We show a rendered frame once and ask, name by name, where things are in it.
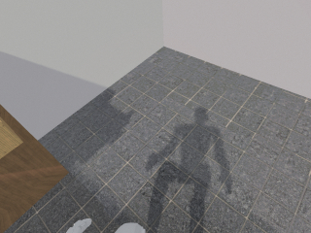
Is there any left robot hand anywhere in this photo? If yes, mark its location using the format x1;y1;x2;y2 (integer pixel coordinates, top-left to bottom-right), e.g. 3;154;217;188
66;218;92;233

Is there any drawer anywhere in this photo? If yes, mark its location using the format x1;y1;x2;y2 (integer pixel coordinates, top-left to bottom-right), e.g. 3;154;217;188
0;117;23;159

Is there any left robot thigh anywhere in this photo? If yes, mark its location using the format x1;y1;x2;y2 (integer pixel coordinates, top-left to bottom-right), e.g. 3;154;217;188
115;222;146;233

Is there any cabinet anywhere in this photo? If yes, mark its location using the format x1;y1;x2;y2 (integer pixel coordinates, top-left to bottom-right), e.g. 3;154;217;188
0;105;69;233

